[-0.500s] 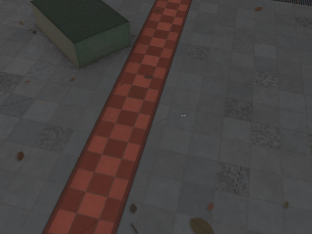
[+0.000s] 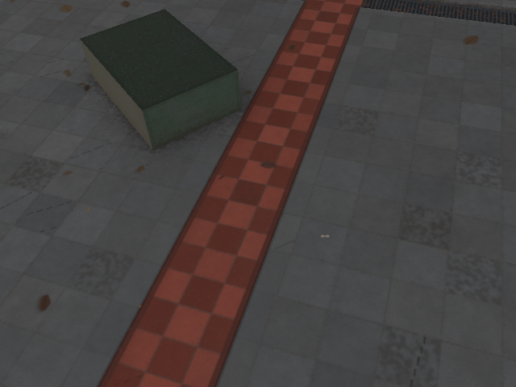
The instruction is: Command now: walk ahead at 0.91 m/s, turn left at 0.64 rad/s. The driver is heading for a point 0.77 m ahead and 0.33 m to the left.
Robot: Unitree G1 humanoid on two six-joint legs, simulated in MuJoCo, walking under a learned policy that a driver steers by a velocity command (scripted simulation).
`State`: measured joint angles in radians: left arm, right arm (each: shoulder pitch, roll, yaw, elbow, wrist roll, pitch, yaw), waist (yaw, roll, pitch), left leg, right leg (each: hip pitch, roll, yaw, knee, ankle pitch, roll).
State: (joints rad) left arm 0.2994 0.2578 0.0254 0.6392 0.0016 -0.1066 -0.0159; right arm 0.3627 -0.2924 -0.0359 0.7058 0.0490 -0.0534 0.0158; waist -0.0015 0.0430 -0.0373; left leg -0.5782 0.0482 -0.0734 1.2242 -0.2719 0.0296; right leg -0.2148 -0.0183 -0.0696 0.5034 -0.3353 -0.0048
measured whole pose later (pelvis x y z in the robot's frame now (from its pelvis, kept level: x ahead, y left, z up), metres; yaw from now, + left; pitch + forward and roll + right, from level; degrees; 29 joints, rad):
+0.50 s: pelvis +0.34 +0.07 -0.01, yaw +26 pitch -2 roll +1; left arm 0.15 0.25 0.00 0.63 -0.01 -0.15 0.00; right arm 0.39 -0.30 -0.07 0.70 0.01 -0.05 0.04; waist -0.02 0.00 0.06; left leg -0.29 -0.20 0.00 0.56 -0.24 0.18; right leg -0.48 -0.06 0.16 1.33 -0.32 -0.01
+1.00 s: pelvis +0.71 +0.21 +0.00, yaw +52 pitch +0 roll -3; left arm 0.34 0.30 0.07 0.76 0.00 -0.10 -0.01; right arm 0.11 -0.34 -0.06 0.60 0.02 -0.03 0.00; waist 0.07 0.05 0.09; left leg -0.62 0.03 -0.04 1.10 -0.36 0.01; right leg -0.15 0.02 -0.05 0.38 -0.23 0.01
